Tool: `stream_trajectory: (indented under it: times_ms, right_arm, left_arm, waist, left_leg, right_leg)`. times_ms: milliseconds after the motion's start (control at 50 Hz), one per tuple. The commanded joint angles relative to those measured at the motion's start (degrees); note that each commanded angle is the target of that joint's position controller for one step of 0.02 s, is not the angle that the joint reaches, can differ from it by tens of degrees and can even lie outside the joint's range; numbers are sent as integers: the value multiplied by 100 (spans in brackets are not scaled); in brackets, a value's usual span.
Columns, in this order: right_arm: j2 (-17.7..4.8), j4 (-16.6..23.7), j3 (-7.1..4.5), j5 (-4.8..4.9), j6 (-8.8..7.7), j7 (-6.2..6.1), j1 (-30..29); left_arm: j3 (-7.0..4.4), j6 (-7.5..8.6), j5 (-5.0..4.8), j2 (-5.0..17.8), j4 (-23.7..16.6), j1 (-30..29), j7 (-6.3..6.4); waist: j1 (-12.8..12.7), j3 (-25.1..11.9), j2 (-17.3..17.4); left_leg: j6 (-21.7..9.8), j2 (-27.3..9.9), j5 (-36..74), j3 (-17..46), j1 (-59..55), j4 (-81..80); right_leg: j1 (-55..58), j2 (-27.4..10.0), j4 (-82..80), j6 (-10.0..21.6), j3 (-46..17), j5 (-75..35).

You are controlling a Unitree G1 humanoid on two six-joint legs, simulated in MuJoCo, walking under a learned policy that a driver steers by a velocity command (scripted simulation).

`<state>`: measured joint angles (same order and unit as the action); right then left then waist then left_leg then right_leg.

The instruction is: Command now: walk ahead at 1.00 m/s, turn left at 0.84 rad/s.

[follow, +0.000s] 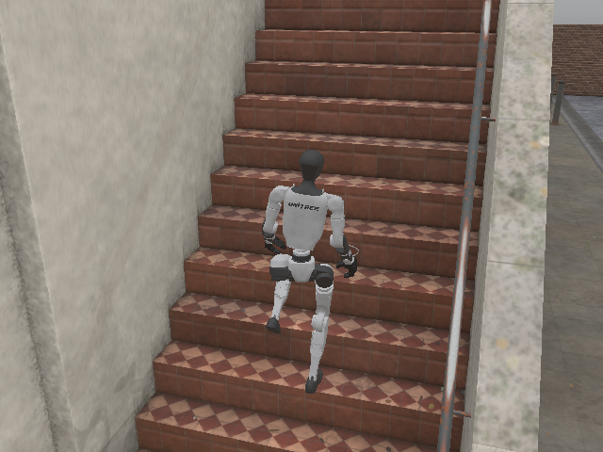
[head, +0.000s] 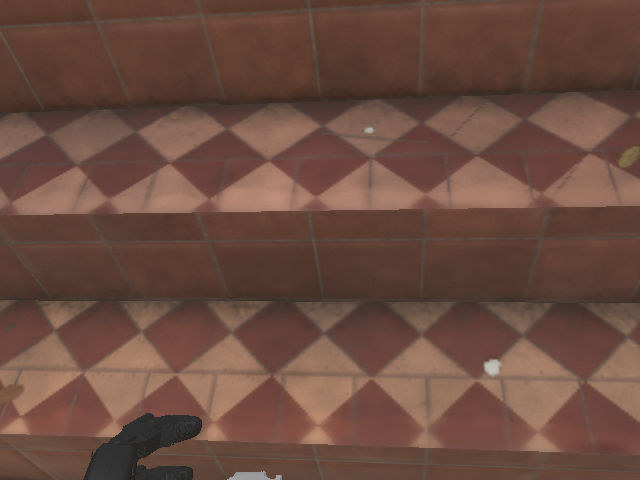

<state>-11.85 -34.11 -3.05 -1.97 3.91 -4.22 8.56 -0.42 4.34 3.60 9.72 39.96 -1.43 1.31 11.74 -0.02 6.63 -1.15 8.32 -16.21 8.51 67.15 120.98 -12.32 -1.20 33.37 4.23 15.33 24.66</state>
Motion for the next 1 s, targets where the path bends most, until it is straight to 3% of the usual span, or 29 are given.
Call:
stream_trajectory:
  times_ms: [20,60,100,160,260,300,320,340,360,380,400,420,440,480,520,540,580,620,680,720,780,840,880,900,920,940,960,980,1000]
  right_arm:
    - [-1087,291,-372,12,-113,207,-351]
    - [-543,502,-237,-25,-318,426,-1297]
    - [-181,452,-156,54,-431,510,-1388]
    - [-167,594,-148,41,-412,464,-1647]
    - [191,1585,232,-85,-430,391,-3083]
    - [315,2252,483,-33,-571,433,-3618]
    - [220,1816,518,216,-603,605,-2282]
    - [-166,936,241,317,-560,582,-198]
    - [-493,796,-59,306,-386,389,1524]
    - [-1171,840,-366,-107,-386,162,2045]
    - [-1582,692,-563,-24,-434,48,2265]
    - [-1333,506,-454,36,-573,1,1810]
    - [-1226,352,-372,-90,-700,18,1257]
    - [-736,209,-155,-39,-710,44,100]
    - [-234,-19,30,-94,-832,68,165]
    - [-211,-173,49,-113,-991,30,732]
    - [-344,-538,-26,-237,-1213,-50,1398]
    - [-174,-682,24,-249,-1269,-156,1821]
    - [-85,-915,134,-289,-1268,-316,2577]
    - [46,-1171,233,-262,-1221,-314,3278]
    - [-791,-753,-19,-360,-1151,103,2094]
    - [-205,-918,177,-191,-1017,-28,2205]
    - [-551,-1107,79,-109,-894,-173,2933]
    - [-1071,-1170,-36,33,-817,-201,3108]
    - [-1060,-972,16,41,-719,-228,2775]
    - [-1421,-787,-77,100,-740,-271,2676]
    - [-1717,-630,-155,405,-818,-196,2177]
    - [-2003,-403,-253,492,-965,12,1619]
    - [-2105,-356,-359,494,-954,68,1693]
  left_arm:
    - [-344,488,11,1061,-616,-161,67]
    - [-419,530,24,1252,54,1311,76]
    - [-555,568,-20,1413,337,1857,35]
    - [-544,648,-89,1167,814,2239,55]
    - [-512,672,-142,962,1768,3070,62]
    - [-504,590,-325,937,1774,2735,31]
    - [-446,525,-540,1192,1321,1534,-31]
    - [-452,662,-685,1581,1154,2261,-193]
    - [-702,857,-689,2448,976,1739,-408]
    - [-700,899,-825,2292,643,1585,-517]
    - [-579,798,-721,1677,377,1281,-615]
    - [-459,611,-531,877,284,1413,-568]
    - [-426,540,-533,297,179,1347,-408]
    - [-484,316,-274,279,-29,1493,-303]
    - [-549,73,23,470,-144,1114,-305]
    - [-536,46,72,587,-353,484,-331]
    - [-478,-111,-219,307,-540,121,-381]
    - [-408,-315,-171,196,-652,42,-349]
    - [-176,-547,2,-170,-988,-760,-452]
    - [-52,-708,-73,-553,-1207,-1433,-383]
    - [-82,-824,-206,-165,-1304,-976,-24]
    - [-102,-1063,-208,18,-1635,-1595,26]
    - [-107,-1289,-301,21,-1866,-1938,-18]
    - [-29,-1327,-485,-88,-1855,-1682,-56]
    - [-61,-1410,-588,-63,-1661,-1040,-13]
    - [-96,-1417,-565,6,-1634,-429,-68]
    - [-249,-1385,-442,315,-1228,698,-37]
    - [-373,-1337,-108,665,-1111,1584,82]
    - [-509,-1257,-267,923,-951,1576,70]
  waist:
    - [-630,-151,-1407]
    - [-1213,555,-874]
    - [-1400,470,-1163]
    - [-1399,712,-1340]
    - [-1609,947,-1569]
    - [-1640,1127,-1326]
    - [-791,229,-757]
    - [-426,-1694,-819]
    - [626,-2948,-1614]
    - [884,-4042,-754]
    - [790,-4832,772]
    - [356,-4397,1133]
    - [-242,-3392,1201]
    - [-1003,-1421,1071]
    - [-1028,-407,13]
    - [-658,-419,-213]
    - [-745,-497,-294]
    - [-756,-537,-372]
    - [-580,-46,-608]
    - [-510,-34,-474]
    - [-1258,406,-804]
    - [-1292,1171,-538]
    - [-890,1024,62]
    - [-912,669,444]
    - [-1317,-167,946]
    - [-1624,-578,1469]
    - [-1974,-1267,1508]
    - [-2334,-2062,1296]
    - [-2253,-2151,698]
  left_leg:
    - [47,-959,526,-118,1469,323]
    - [-227,-997,486,155,1812,-922]
    - [-400,-964,14,235,1992,-812]
    - [-532,-1101,-1029,432,2645,-529]
    - [-819,-1969,-2547,-753,3898,-33]
    - [-994,-2159,-2484,-865,1817,-2373]
    - [-1012,-1746,-646,-1607,-2565,-5073]
    - [-798,-585,-359,-1938,-6640,-4465]
    - [-728,-676,-420,-749,-8127,-5321]
    - [-819,-1756,-1439,1270,-9284,-6840]
    - [-574,-2951,-2504,3492,-9341,-8492]
    - [-37,-2941,-2084,2696,-8388,-8414]
    - [64,-3031,-1210,1806,-7662,-8173]
    - [-250,-2935,-204,596,-5674,-7816]
    - [-325,-2484,47,179,-5242,-8005]
    - [-438,-2448,1496,453,-6015,-8278]
    - [-742,-2723,3269,526,-7139,-8472]
    - [-640,-2998,4537,264,-7544,-8679]
    - [-435,-2864,4112,-518,-7409,-9359]
    - [-498,-2940,4378,-591,-7605,-9461]
    - [-344,-3223,3278,-891,-6690,-9974]
    - [432,-2170,2698,-2249,-4873,-10500]
    - [289,-2144,4194,-2239,-5591,-10706]
    - [241,-2164,6333,-2673,-6330,-11059]
    - [159,-1900,9402,-2740,-6232,-10556]
    - [120,-2263,10709,-2509,-6570,-9832]
    - [123,-2544,12291,-2369,-6905,-8914]
    - [-142,-2818,12891,-2099,-6776,-7600]
    - [-244,-2635,10693,-2087,-6501,-5863]
  right_leg:
    - [1237,-2631,-2365,545,-1905,517]
    - [1823,-2175,-2285,485,-1357,223]
    - [2475,-2317,-2656,606,-1358,113]
    - [3051,-2429,-3037,763,-1109,-712]
    - [3600,-2434,-3756,688,-1169,-1845]
    - [2071,-1910,-4554,550,-746,-2578]
    - [-195,-1317,-4539,629,-88,-4397]
    - [-1097,-1448,-2513,876,-610,-8395]
    - [-1065,-1391,-638,542,-1044,-9213]
    - [-1957,-789,1611,11,-1621,-7378]
    - [-2343,76,4607,-334,-2108,-1996]
    - [-2732,385,7130,-516,-2776,-1629]
    - [-3616,434,8039,-481,-2975,-2461]
    - [-4004,-95,8468,-414,-2127,-2606]
    - [-4272,71,8769,-386,-1900,-2190]
    - [-4390,128,8001,-419,-1705,-1789]
    - [-4852,287,7337,-383,-1875,-1102]
    - [-4975,354,7303,-317,-1900,-541]
    - [-5691,368,7352,-342,-1531,-319]
    - [-6851,748,9858,-236,-1678,-277]
    - [-7694,910,11767,-189,-1729,-169]
    - [-6349,661,9126,-244,-781,-946]
    - [-6205,543,8267,-345,53,-724]
    - [-5368,404,6801,-41,434,101]
    - [-3420,939,6013,220,492,285]
    - [-2528,788,4757,432,265,680]
    - [-1448,1095,4766,509,464,1304]
    - [-261,1103,4548,719,-76,1589]
    - [-55,1265,3182,1046,-641,2716]
